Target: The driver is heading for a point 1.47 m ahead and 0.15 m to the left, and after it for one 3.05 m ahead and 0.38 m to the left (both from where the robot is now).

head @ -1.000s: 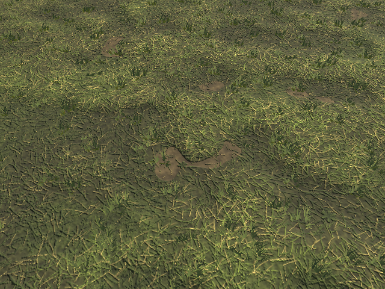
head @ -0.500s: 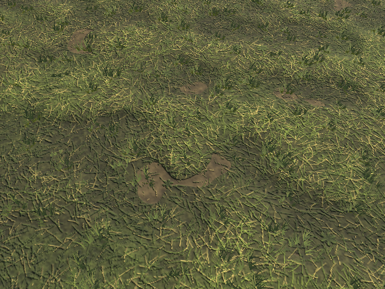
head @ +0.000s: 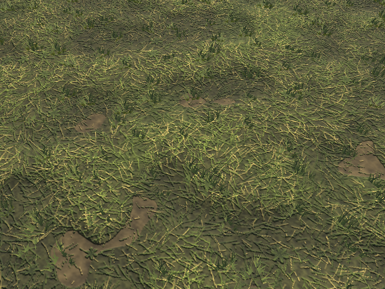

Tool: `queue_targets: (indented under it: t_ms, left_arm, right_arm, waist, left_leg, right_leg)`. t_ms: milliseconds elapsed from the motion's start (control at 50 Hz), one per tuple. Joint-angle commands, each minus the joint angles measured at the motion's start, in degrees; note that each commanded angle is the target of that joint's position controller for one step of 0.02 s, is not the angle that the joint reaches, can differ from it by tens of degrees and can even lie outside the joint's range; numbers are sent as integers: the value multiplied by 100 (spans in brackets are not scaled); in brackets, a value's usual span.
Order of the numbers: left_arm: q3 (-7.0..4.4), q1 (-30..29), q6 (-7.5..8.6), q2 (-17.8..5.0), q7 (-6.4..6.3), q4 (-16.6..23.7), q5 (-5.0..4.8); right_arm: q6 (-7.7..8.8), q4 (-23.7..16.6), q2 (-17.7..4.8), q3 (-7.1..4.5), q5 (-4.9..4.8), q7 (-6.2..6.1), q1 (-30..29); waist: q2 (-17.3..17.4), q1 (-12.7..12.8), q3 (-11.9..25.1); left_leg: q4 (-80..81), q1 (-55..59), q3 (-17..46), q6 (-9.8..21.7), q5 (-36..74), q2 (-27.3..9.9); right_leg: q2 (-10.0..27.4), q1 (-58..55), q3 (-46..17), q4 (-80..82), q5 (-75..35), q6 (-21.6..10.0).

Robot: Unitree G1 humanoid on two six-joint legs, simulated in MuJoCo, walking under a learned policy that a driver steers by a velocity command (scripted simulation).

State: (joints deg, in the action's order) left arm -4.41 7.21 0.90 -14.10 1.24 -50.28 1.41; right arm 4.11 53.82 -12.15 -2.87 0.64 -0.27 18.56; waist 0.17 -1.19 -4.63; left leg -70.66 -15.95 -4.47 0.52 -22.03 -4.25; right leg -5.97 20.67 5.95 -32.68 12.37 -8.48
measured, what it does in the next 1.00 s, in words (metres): walks ahead: left foot, then right foot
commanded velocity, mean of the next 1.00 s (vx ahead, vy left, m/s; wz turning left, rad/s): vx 0.50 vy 0.00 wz -0.10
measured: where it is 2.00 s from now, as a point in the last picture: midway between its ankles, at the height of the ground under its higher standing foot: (178, 137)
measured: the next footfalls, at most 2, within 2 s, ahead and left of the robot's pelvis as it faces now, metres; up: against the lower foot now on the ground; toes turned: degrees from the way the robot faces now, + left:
left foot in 0.44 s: +0.44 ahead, +0.10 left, +0.00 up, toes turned -4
right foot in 0.98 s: +0.70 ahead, -0.12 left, +0.00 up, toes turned -5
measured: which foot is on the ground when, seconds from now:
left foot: up 0.00-0.42, down 0.44-1.00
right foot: down 0.00-0.44, up 0.46-0.96, down 0.98-1.00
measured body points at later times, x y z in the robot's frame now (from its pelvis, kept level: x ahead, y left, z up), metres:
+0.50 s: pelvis +0.29 +0.04 +0.00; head +0.32 +0.04 +0.45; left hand +0.29 +0.31 -0.14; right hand +0.44 -0.23 -0.10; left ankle +0.40 +0.11 -0.72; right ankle +0.08 -0.04 -0.67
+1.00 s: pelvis +0.56 -0.01 +0.00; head +0.59 -0.02 +0.45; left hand +0.79 +0.19 -0.09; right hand +0.46 -0.25 -0.14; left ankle +0.40 +0.11 -0.72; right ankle +0.67 -0.11 -0.73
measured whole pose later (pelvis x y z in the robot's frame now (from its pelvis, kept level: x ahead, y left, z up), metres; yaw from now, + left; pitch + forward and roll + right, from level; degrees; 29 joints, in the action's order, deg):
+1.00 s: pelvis +0.56 -0.01 +0.00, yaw -2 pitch +1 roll +1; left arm -0.6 -0.7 4.7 -11.9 0.8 -46.1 2.2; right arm 4.0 58.0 -12.1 -2.2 0.7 -0.1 27.3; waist -0.7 -4.6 -2.9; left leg -25.4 1.6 1.4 2.9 -25.4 3.2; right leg 0.7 25.3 2.8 -28.9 5.0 -3.2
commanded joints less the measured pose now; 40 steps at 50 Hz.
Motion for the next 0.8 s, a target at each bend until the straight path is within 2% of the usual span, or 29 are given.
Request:
queue_targets:
  t_ms: [20, 40, 60, 120, 220, 320, 360, 380, 400, 420, 440, 460, 480, 500, 520, 540, 560, 580, 640, 660, 720, 800]
  left_arm:
    - [-186, 628, 65, -730, -141, 42, -121]
    - [-146, 555, 128, -646, -149, 72, -139]
    - [-123, 632, 204, -624, -142, 56, -154]
    - [-125, 1021, 324, -754, -114, -71, -150]
    - [-58, 1639, 347, -699, -103, -243, -131]
    - [-1, 2014, 353, -733, -177, -390, -51]
    - [-4, 1967, 359, -822, -222, -429, -18]
    - [-6, 1824, 368, -871, -241, -420, -11]
    - [-16, 1709, 382, -935, -251, -414, 1]
    - [-25, 1641, 381, -984, -239, -431, 23]
    - [-6, 1580, 386, -952, -219, -420, -1]
    - [97, 1832, 410, -567, -182, -237, -132]
    - [111, 2467, 398, -326, -152, -308, -233]
    - [41, 2004, 363, -721, -177, -321, -50]
    - [42, 1572, 377, -692, -134, -215, -37]
    - [72, 1352, 373, -569, -100, -157, -36]
    - [79, 1318, 320, -513, -68, -146, 23]
    - [105, 1434, 251, -428, -27, -182, 69]
    - [140, 1251, 150, -305, 44, -137, 91]
    - [151, 1009, 133, -299, 58, -59, 92]
    - [185, 221, 123, -282, 78, 200, 72]
    - [275, -630, 163, -135, 88, 480, 35]
  right_arm:
    - [130, -633, -689, -132, 95, 18, -222]
    - [12, -595, -625, -119, 188, 32, -71]
    - [-87, -595, -577, -115, 222, 59, -21]
    - [-214, -748, -495, -85, 208, 123, -422]
    - [-217, -1073, -522, -40, 146, 174, -1465]
    - [-151, -1372, -536, 22, 94, 216, -2258]
    - [-115, -1429, -611, 8, 83, 217, -2218]
    - [-95, -1370, -660, -14, 77, 199, -1952]
    - [-78, -1239, -743, -58, 68, 156, -1520]
    - [-49, -1011, -861, -124, 62, 93, -810]
    - [5, -730, -995, -193, 118, 20, 142]
    - [38, -626, -1506, -313, 273, -60, 961]
    - [-8, -527, -1787, -391, 256, 21, 954]
    - [-53, -591, -1303, -290, 72, 78, 372]
    - [-44, -687, -930, -193, 17, 100, -184]
    - [-12, -677, -728, -130, 52, 112, -410]
    - [24, -596, -629, -87, 42, 94, -402]
    - [57, -499, -553, -51, 31, 82, -350]
    - [176, -271, -697, -78, -22, 92, 30]
    - [187, -219, -751, -91, -27, 91, 125]
    - [171, -72, -723, -73, -37, 90, 428]
    - [161, 96, -707, -50, -44, 71, 815]
  waist:
    - [269, 83, 311]
    - [163, -38, 394]
    - [119, -89, 453]
    - [-73, -11, 318]
    - [-316, 399, 160]
    - [-368, 654, -10]
    - [-412, 530, -62]
    - [-431, 351, -7]
    - [-484, 149, 189]
    - [-432, -160, 559]
    - [-224, -603, 1076]
    - [552, -708, 1872]
    - [1626, -344, 2235]
    - [599, -184, 1435]
    - [210, -55, 716]
    - [90, 43, 436]
    - [228, 143, 296]
    - [384, 253, 324]
    - [376, 300, 297]
    - [356, 269, 215]
    - [321, 106, 11]
    - [332, -124, -49]
  left_leg:
    - [41, -2010, 604, -42, 447, -312]
    - [265, -1690, 621, -124, 482, -351]
    - [409, -1588, 565, -188, 481, -335]
    - [1086, -1786, 380, -300, 1015, -353]
    - [2438, -2238, 272, -215, 2087, -263]
    - [3402, -2272, 130, 26, 2242, 11]
    - [3700, -2014, 149, 203, 1937, 123]
    - [3870, -1595, 132, 312, 1713, 235]
    - [3957, -988, 77, 416, 1455, 428]
    - [4133, -187, 8, 532, 1303, 626]
    - [4417, 1093, 180, 699, 1511, 439]
    - [4511, 2663, 1938, 1088, 812, -980]
    - [5289, 3397, 4453, 1759, 882, -2047]
    - [5514, 2661, 4217, 1570, 163, -1736]
    - [5655, 1785, 3266, 1442, 228, -1540]
    - [5838, 1288, 2673, 1284, 665, -1247]
    - [5943, 973, 2215, 1161, 1174, -1023]
    - [6042, 771, 1894, 1084, 1494, -873]
    - [6238, 729, 1455, 1156, 2177, -767]
    - [6344, 759, 1353, 1172, 2179, -744]
    - [6496, 963, 1070, 1130, 2453, -594]
    - [6366, 1158, 884, 1031, 3095, -469]
  right_leg:
    - [1738, -1669, -2472, 1970, -1433, -922]
    - [1556, -1431, -2210, 1993, -1742, -866]
    - [1471, -1348, -2063, 2007, -2054, -862]
    - [1298, -1194, -1743, 2200, -2355, -738]
    - [1232, -1826, -1597, 2249, -2682, -348]
    - [1460, -2549, -1623, 2146, -2920, -333]
    - [1633, -2738, -1638, 2005, -3352, -291]
    - [1649, -2715, -1553, 1796, -3923, -205]
    - [1627, -2685, -1485, 1397, -4741, -117]
    - [1512, -2652, -1379, 578, -5273, -43]
    - [1265, -2109, -1172, -609, -4706, 50]
    - [761, -746, -889, -2454, -2594, 204]
    - [-235, 803, -862, -4004, 1812, 336]
    - [212, 1250, -1316, -4308, 1417, 222]
    - [476, 1276, -1229, -4070, 863, 234]
    - [679, 1157, -1144, -3760, 580, 247]
    - [804, 1000, -1077, -3527, 473, 300]
    - [883, 779, -1017, -3355, 397, 374]
    - [1001, 969, -790, -3057, 176, 545]
    - [1080, 1191, -720, -2885, -7, 605]
    - [1212, 1700, -522, -2110, -589, 760]
    - [1072, 1488, -298, -835, -1183, 835]
Keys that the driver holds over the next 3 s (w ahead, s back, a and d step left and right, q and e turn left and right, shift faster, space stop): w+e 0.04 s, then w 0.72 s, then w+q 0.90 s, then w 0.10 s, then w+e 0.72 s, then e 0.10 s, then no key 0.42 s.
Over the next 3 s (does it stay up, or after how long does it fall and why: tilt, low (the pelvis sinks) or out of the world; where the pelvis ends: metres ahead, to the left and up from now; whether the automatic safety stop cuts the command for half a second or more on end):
stays up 1.47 0.20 0.01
